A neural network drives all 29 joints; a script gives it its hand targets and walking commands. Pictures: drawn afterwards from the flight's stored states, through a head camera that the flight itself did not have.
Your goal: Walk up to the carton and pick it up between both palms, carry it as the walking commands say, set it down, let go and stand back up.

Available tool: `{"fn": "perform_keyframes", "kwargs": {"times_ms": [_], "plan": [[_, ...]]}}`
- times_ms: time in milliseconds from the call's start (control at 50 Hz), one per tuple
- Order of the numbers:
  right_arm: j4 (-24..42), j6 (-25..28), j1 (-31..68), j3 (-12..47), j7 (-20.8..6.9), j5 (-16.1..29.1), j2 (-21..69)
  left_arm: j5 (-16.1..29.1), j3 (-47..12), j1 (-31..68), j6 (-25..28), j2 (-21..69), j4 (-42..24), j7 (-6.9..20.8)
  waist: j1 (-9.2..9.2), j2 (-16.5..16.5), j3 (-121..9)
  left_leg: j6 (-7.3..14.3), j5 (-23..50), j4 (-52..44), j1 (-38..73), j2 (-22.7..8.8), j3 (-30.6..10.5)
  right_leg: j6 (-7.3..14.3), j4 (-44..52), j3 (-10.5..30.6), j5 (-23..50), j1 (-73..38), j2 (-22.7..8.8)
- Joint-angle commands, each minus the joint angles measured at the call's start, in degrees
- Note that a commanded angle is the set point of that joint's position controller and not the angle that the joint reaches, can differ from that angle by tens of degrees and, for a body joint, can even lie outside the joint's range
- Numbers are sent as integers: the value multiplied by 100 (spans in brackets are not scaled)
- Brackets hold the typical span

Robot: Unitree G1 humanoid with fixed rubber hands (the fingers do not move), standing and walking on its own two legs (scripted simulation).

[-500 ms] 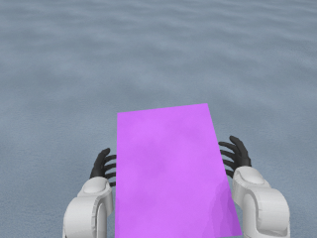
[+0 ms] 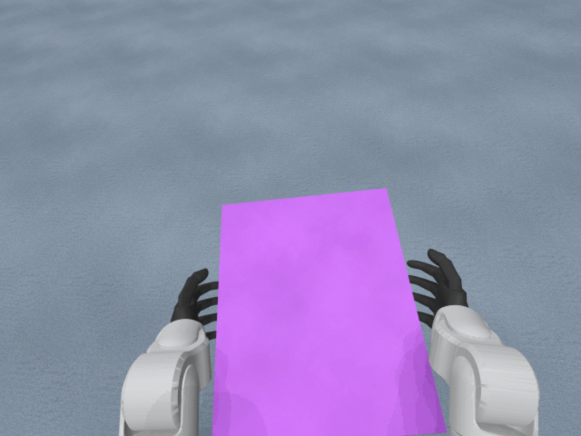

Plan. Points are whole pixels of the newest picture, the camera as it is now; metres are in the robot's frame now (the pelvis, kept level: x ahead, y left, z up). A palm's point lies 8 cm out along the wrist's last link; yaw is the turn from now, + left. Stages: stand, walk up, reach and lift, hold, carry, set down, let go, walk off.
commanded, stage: carry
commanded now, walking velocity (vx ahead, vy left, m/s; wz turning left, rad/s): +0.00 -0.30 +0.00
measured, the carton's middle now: (315, 320) +0.29 -0.02 -0.01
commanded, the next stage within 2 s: none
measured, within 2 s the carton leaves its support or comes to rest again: neither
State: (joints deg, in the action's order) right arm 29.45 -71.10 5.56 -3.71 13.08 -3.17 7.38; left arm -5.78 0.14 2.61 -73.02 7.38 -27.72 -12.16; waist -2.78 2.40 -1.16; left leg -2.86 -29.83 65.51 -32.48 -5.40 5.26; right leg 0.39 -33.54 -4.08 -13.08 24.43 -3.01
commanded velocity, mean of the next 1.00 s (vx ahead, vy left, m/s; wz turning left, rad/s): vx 0.00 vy -0.29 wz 0.00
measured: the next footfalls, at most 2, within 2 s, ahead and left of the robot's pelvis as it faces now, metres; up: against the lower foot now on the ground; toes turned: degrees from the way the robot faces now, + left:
left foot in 0.12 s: +0.02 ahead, +0.05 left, +0.00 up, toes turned +10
right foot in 0.44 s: +0.06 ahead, -0.35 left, +0.00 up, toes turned -4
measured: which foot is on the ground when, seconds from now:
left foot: up 0.00-0.10, down 0.12-0.46, up 0.48-0.80, down 0.82-1.00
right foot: down 0.00-0.12, up 0.14-0.42, down 0.44-0.82, up 0.84-1.00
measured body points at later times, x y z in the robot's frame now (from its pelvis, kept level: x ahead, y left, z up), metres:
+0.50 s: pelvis -0.03 -0.22 -0.01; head -0.01 -0.24 +0.44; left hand +0.23 -0.06 +0.08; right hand +0.25 -0.37 +0.08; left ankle -0.03 +0.01 -0.71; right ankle +0.02 -0.35 -0.73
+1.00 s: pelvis -0.05 -0.39 +0.01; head -0.03 -0.37 +0.46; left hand +0.19 -0.22 +0.08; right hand +0.23 -0.52 +0.11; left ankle -0.09 -0.26 -0.73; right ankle -0.01 -0.57 -0.65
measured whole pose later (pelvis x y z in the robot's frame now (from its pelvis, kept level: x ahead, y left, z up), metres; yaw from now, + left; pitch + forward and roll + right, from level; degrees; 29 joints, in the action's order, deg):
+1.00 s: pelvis -0.05 -0.39 +0.01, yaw +3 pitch +5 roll -2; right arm 27.2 -69.8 6.5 -3.1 11.6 -4.3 7.5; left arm -6.3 0.1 3.1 -74.8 7.3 -30.3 -14.1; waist 0.7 -1.2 -2.9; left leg -2.4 -15.8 28.0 -16.0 -8.5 6.7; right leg -3.9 -59.6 0.7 -19.2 37.1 -3.1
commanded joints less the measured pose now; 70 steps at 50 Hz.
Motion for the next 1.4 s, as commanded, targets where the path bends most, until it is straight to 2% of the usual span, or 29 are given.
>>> {"fn": "perform_keyframes", "kwargs": {"times_ms": [0, 60, 100, 120, 140, 180, 280, 300, 380, 420, 460, 500, 540, 620, 700, 760, 780, 800, 820, 840, 880, 1000, 1080, 1120, 1140, 1160, 1240, 1320, 1380], "plan": [[769, 187, 2304, 4066, -1654, 2336, 5796, 2124, -3166, 2517, 654, 5647, -1404, 1286, 292, -1485, -2294, 127, 83, -1708, 641, 160, 87, 853, 753, 679, 1087, -1347, -971], [103, 27, 1681, 3723, -1678, 2039, 5490, 1966, -3267, 2329, 443, 5334, -984, 1214, 140, -430, -2116, 354, 1555, -3674, 2031, -52, -80, 876, 262, 616, 1768, -435, -957], [-235, 60, 1234, 3511, -1736, 1882, 5163, 2012, -3403, 2419, 439, 5001, -1308, 1180, 129, 1800, -1977, 1187, 4065, -4928, 3489, -2736, -3065, 95, -2000, 298, -1159, 1865, -308], [-293, 46, 1189, 3441, -1743, 1834, 5182, 2010, -3506, 2594, 397, 5212, -1217, 1140, 217, 1680, -1706, 1408, 6717, -4280, 3605, -3087, -2973, -120, -2675, 496, -1724, 2300, -117], [-65, 124, 1339, 3462, -1698, 1856, 5458, 2152, -3581, 2622, 408, 5459, -1041, 1214, 143, 1270, -2027, 1772, 6268, -4004, 3722, -2737, -2481, -106, -3131, 965, -1480, 2211, -293], [-58, 96, 1658, 3310, -1669, 1603, 5379, 2317, -3667, 3217, 342, 5499, -1107, 1316, 155, 248, -950, 1216, 4638, -4423, 2516, -1841, -1418, -319, -3100, 660, -984, 1877, -229], [407, 204, 2168, 3364, -1650, 1729, 5496, 2373, -3679, 2949, 400, 5643, -1125, 1330, 179, 1123, -1440, 684, 3461, -4215, 2243, -1361, -385, -436, -1696, 259, -603, 587, -190], [462, 220, 1776, 3432, -1629, 1730, 5494, 2486, -3795, 3174, 483, 5501, -1517, 1298, 119, 523, -1554, 747, 3151, -4192, 2313, -1438, -688, -431, -1460, 21, -733, 684, 13], [237, 6, 1655, 3250, -1582, 1597, 5209, 2300, -3541, 2665, 223, 5313, -914, 1277, 180, 1645, -1655, 420, 2930, -3635, 1963, -1202, -359, -422, -55, -445, -509, -176, 225], [161, -72, 1389, 3361, -1542, 1514, 5119, 2340, -3552, 2689, 203, 5159, -1084, 1303, 203, -13, -2037, 93, 2140, -2352, 1454, -642, 11, -241, 1146, -77, 589, -1246, -81], [247, -145, 2069, 3783, -1521, 1688, 5128, 2005, -2850, 2266, 228, 4825, -453, 1349, 256, -3362, -1676, -47, -1225, 111, -476, 263, 247, 814, 1599, 2144, 1383, -1315, -1712], [109, -162, 2256, 3965, -1622, 1912, 5570, 2018, -2916, 2444, 286, 5218, -747, 1404, 263, -1724, -1370, 162, -463, 1082, -171, -29, -86, 855, 1587, 1122, 649, -791, -1213], [537, 21, 2773, 4210, -1654, 2276, 6029, 2020, -2892, 2532, 492, 5679, -889, 1400, 256, -1203, -1935, 201, 189, 1074, -290, -13, -298, 719, 1046, 646, 1159, -1486, -940], [610, 174, 2576, 4295, -1644, 2358, 6151, 2121, -2986, 2761, 731, 5532, -1737, 1350, 318, -1422, -2119, 83, 143, -72, -283, 202, -60, 755, 1015, 1023, 1547, -1987, -952], [19, -5, 1265, 3761, -1593, 1909, 5276, 1968, -3252, 2056, 414, 5077, -1096, 1299, 310, -819, -2184, 182, 130, -1936, 624, 462, 223, 1106, 1232, 1206, 1822, -1794, -1137], [-295, -60, 1341, 3423, -1607, 1746, 5221, 2011, -3356, 2470, 271, 4976, -1138, 1210, 210, -709, -1980, 440, 847, -3839, 2476, 437, 510, 303, 1615, 799, 1048, -490, -735], [-412, -52, 1348, 3344, -1604, 1728, 5427, 2120, -3482, 2863, 249, 5098, -1246, 1241, 61, -159, -1630, 527, 1578, -4814, 3186, -329, -135, -158, 1082, 475, 1137, 455, -502], [-120, 14, 1702, 3336, -1586, 1821, 5589, 2166, -3531, 3034, 243, 5319, -1322, 1226, -19, 1265, -1581, 1239, 1630, -5583, 3524, -2287, -2205, -488, -809, 15, -122, 1538, -56], [22, 16, 1563, 3266, -1615, 1715, 5232, 2142, -3593, 2666, 185, 5314, -1031, 1247, 119, 2218, -1688, 1633, 3439, -5306, 3499, -3458, -3144, -428, -2716, 420, -1445, 2260, -98], [-81, -1, 1677, 3182, -1567, 1731, 5493, 2296, -3587, 3072, 221, 5545, -1159, 1240, 178, 1640, -1359, 1906, 4003, -5007, 3137, -3446, -2663, -272, -3889, 1189, -1522, 2530, -326], [244, 78, 2306, 3445, -1577, 1797, 5721, 2386, -3599, 3342, 355, 5693, -1191, 1268, 226, -510, -1007, 1211, 3972, -4511, 2931, -1984, -1052, -381, -3468, 1001, -645, 2413, -237], [747, 185, 2008, 3441, -1572, 1797, 5454, 2438, -3796, 2940, 409, 5633, -1461, 1239, 148, 1155, -1684, 592, 4879, -3848, 2755, -1117, -111, -621, -1070, -35, -486, 535, 3], [315, -18, 1574, 3282, -1562, 1517, 5017, 2204, -3481, 2369, 171, 5334, -663, 1224, 224, 1022, -1835, 43, 3127, -3061, 2381, -732, 424, -587, 766, -624, 637, -707, 217], [-88, -89, 1201, 3164, -1565, 1417, 4843, 2159, -3469, 2438, 108, 5003, -774, 1243, 237, -107, -2096, -180, 862, -2102, 1240, -299, 303, -398, 955, 394, 2653, -1819, -671], [-241, -142, 1159, 3283, -1592, 1497, 5019, 2158, -3384, 2412, 135, 4882, -887, 1241, 262, -1675, -1788, -369, -794, -873, -168, 92, 181, -96, 890, 1583, 5124, -2522, -1535], [178, -100, 1844, 3720, -1599, 1820, 5088, 2033, -3067, 2279, 253, 4852, -705, 1245, 181, -2509, -2150, -257, -925, -576, -31, -180, -233, 473, 743, 1798, 4577, -2016, -1874], [681, 132, 2419, 4108, -1700, 2209, 5885, 2039, -3095, 2338, 525, 5759, -868, 1361, 231, -1544, -2123, -62, 70, -682, 422, -133, -332, 393, 890, 564, 2382, -1476, -1231], [293, 95, 2269, 4154, -1722, 2240, 5852, 1870, -2989, 2469, 639, 5543, -946, 1293, 288, -1362, -1900, 123, 332, -2228, 1093, 242, -279, 522, 1531, 1124, -150, -1011, -1348], [158, 110, 1950, 3999, -1755, 2186, 5672, 1862, -3132, 2459, 612, 5285, -1089, 1281, 191, -593, -1927, 223, 1586, -4412, 2001, 65, -364, 340, 1037, 643, 859, -1019, -1050]]}}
